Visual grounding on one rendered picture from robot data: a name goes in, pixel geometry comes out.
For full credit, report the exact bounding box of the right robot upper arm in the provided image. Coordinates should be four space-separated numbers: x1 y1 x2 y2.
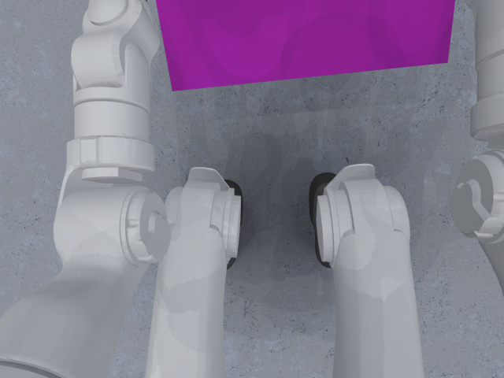
450 150 504 297

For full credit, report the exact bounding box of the left robot upper arm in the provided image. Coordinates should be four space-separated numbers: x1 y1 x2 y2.
0 186 172 378

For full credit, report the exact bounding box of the robot left forearm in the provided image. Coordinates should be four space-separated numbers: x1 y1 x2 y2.
54 0 160 249

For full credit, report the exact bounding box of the right robot thigh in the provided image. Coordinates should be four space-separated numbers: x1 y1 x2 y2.
316 179 424 378

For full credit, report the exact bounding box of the carton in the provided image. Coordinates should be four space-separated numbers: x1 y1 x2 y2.
156 0 455 91

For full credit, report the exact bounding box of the right robot shin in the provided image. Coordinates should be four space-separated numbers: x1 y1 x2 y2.
327 164 410 262

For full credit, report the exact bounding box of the robot right forearm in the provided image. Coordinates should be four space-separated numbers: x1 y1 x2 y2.
464 0 504 150

